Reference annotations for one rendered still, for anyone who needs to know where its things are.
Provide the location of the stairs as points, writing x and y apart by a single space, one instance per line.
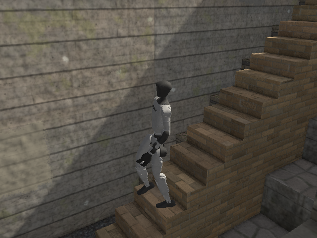
217 176

